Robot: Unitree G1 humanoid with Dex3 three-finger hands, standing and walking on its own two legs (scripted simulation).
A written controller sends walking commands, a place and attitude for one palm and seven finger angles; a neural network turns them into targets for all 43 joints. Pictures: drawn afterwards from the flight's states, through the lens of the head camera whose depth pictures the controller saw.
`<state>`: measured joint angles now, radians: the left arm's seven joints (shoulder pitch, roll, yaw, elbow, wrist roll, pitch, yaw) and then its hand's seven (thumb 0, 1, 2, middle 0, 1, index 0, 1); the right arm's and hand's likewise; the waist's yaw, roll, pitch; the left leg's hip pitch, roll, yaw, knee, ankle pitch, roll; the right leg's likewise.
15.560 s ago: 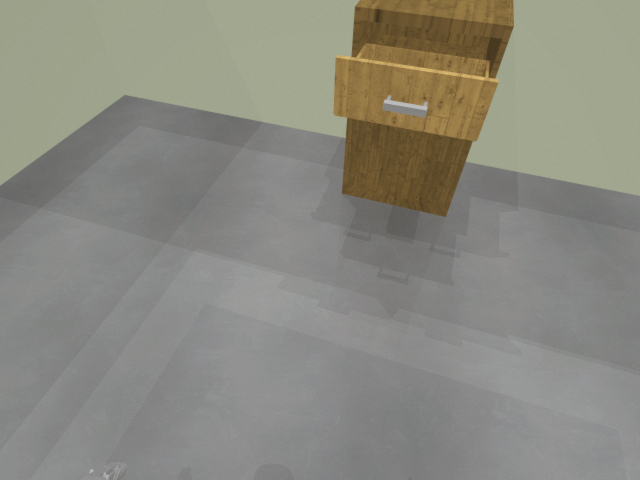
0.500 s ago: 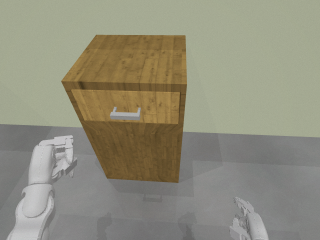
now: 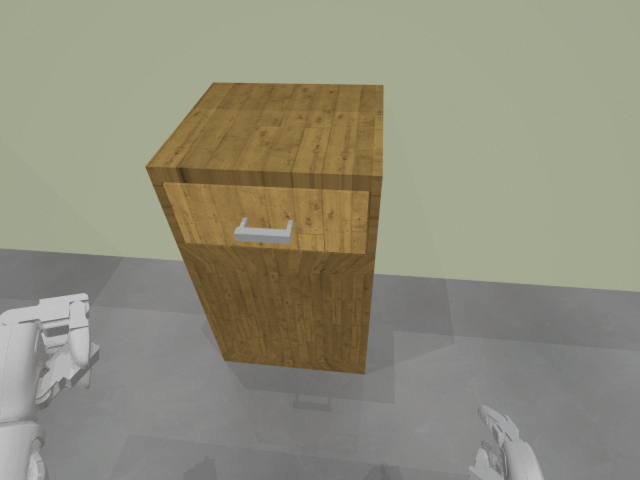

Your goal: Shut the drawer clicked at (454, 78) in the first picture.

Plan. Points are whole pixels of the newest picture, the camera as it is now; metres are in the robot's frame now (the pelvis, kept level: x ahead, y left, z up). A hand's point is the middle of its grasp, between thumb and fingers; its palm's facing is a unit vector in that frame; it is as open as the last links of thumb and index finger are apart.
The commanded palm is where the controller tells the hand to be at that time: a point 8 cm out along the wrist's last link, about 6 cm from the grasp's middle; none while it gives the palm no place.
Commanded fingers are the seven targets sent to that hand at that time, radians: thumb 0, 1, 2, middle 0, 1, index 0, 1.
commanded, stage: step back with the hand held close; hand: left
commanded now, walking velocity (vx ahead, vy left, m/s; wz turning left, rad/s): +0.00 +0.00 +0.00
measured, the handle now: (265, 229) +0.63 +0.22 -0.09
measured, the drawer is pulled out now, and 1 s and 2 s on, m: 0.00 0.00 0.00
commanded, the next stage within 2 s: stop stepping back and stand still in 1.44 s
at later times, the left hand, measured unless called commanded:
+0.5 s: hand (61, 374) +0.15 +0.26 +0.15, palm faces +0.34 -0.79 -0.51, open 3.2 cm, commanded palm +0.09 +0.30 +0.17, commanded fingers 0.00 0.90 0.90 -1.40 -1.60 -1.40 -1.60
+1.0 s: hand (11, 434) +0.10 +0.27 +0.16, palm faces +0.38 -0.77 -0.52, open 3.2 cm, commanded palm +0.03 +0.30 +0.17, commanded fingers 0.00 0.90 0.90 -1.40 -1.60 -1.40 -1.60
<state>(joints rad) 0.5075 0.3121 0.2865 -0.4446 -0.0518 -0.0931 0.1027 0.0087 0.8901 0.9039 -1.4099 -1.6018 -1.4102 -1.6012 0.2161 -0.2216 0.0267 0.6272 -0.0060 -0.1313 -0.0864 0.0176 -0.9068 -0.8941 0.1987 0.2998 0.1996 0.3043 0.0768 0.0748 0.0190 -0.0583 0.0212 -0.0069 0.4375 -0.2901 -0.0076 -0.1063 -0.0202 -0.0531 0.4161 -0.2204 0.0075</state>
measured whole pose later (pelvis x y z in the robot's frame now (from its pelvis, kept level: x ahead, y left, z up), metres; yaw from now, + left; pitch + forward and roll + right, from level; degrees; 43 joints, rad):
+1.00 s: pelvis -0.09 +0.02 -0.01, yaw +2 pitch +1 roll -2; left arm 0.61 0.43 0.41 -0.57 0.01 -0.27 0.14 0.01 0.89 0.90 -1.41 -1.60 -1.41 -1.60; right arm 0.25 -0.21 -0.02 0.57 -0.01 -0.08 -0.09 0.02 -0.91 -0.89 0.20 0.30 0.20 0.30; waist -0.03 0.00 0.00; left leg -0.41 -0.01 -0.04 0.58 -0.19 0.03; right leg -0.37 0.02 0.02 0.58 -0.21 0.03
